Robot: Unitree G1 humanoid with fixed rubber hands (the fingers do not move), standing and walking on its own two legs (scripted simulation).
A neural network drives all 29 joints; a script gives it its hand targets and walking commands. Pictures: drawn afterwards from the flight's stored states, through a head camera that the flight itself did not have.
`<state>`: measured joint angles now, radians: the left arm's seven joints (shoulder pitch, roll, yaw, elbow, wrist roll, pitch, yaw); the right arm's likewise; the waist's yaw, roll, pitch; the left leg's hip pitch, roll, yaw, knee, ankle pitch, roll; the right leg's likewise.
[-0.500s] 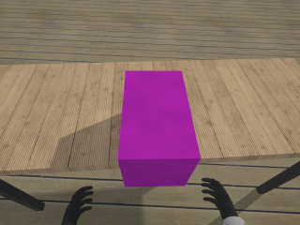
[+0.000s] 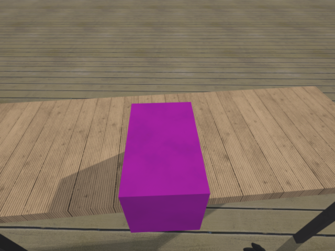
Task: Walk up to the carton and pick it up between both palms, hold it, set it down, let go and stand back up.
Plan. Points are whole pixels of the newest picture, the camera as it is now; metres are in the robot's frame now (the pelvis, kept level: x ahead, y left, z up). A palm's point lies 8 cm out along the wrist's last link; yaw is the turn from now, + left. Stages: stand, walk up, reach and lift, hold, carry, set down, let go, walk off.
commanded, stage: stand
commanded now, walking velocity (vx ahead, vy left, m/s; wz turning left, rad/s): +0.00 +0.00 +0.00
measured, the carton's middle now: (163, 162) +0.37 +0.00 +0.02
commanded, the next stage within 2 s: none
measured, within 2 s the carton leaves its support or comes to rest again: neither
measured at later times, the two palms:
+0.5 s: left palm out of the picture -0.10 +0.20 -0.14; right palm out of the picture -0.12 -0.23 -0.15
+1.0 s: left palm out of the picture -0.13 +0.18 -0.16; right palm out of the picture -0.13 -0.20 -0.15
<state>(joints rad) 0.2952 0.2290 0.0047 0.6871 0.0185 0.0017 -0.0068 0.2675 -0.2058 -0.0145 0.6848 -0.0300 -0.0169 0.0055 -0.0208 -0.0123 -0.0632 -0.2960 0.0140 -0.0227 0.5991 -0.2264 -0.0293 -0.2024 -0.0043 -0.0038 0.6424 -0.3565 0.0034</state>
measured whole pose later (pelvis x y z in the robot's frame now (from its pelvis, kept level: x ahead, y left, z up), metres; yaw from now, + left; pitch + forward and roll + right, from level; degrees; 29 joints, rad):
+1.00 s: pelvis -0.06 -0.01 +0.00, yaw +3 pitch -4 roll -1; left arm 0.46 0.11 0.02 1.07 0.01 0.02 0.03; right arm 0.47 -0.05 0.03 1.16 -0.03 0.02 -0.04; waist -0.01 -0.04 -0.05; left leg -0.25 0.04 -0.10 0.48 -0.17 -0.07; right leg -0.12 0.03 -0.08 0.50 -0.31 -0.05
